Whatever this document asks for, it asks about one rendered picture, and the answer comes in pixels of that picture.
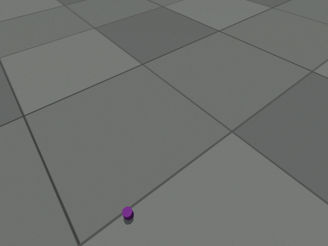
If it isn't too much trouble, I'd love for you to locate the tin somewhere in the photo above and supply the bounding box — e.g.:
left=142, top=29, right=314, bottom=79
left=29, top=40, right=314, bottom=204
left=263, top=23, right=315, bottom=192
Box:
left=122, top=207, right=134, bottom=220

